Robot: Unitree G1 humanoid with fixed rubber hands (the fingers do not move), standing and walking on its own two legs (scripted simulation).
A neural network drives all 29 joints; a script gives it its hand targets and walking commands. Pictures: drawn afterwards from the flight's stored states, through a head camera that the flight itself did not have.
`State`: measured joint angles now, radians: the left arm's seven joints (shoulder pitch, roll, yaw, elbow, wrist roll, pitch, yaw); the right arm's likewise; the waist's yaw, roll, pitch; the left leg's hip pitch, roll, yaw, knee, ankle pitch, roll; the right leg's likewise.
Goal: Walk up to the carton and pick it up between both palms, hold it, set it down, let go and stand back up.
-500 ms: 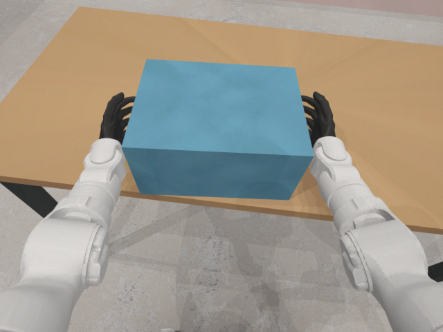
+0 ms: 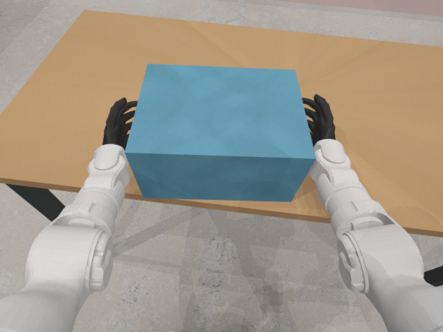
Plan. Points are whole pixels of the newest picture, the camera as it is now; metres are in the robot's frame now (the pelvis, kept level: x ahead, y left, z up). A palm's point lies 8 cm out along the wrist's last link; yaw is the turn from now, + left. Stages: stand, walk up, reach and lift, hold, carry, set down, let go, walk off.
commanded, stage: reach and lift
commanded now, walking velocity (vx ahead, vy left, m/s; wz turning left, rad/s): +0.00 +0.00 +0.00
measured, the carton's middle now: (220, 133) +0.47 +0.01 +0.06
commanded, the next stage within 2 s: none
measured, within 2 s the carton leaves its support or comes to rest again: leaves its support in 0.46 s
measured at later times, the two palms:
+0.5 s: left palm (107, 144) +0.41 +0.21 +0.08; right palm (319, 144) +0.42 -0.17 +0.09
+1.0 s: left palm (98, 158) +0.39 +0.22 +0.07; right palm (316, 149) +0.40 -0.16 +0.09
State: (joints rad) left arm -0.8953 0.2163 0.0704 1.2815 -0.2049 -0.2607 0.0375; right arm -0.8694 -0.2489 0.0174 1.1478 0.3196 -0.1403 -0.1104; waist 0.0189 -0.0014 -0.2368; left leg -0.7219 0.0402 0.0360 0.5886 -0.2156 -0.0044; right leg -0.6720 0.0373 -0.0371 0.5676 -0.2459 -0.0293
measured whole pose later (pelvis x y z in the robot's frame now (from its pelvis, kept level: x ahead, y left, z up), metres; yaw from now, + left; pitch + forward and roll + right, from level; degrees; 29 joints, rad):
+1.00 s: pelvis +0.01 +0.00 +0.02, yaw +2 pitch +13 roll -1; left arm -0.69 0.17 0.19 1.12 0.05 -0.38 0.03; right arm -0.69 -0.10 -0.36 1.18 -0.13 -0.47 -0.07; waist 0.03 -0.07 -0.15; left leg -0.43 0.03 0.02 0.31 -0.09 -0.01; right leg -0.36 0.04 -0.05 0.26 -0.12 -0.04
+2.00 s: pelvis -0.01 +0.00 +0.03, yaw +2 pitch -2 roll +0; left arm -0.43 0.10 0.21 0.19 0.11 0.50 -0.03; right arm -0.43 -0.11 -0.12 0.40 0.13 0.28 -0.11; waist -0.03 -0.04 -0.06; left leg -0.15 0.01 0.02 0.29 -0.11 0.00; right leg -0.11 0.01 -0.05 0.30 -0.16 -0.02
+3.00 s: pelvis +0.00 -0.01 +0.03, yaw +2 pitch -4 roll +0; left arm -0.49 0.09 0.31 0.10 0.17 0.68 -0.08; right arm -0.57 -0.13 -0.08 0.43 0.18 0.41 -0.13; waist -0.04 -0.04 -0.05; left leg -0.09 0.01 0.02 0.28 -0.12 -0.01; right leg -0.04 0.02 -0.06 0.27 -0.17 -0.03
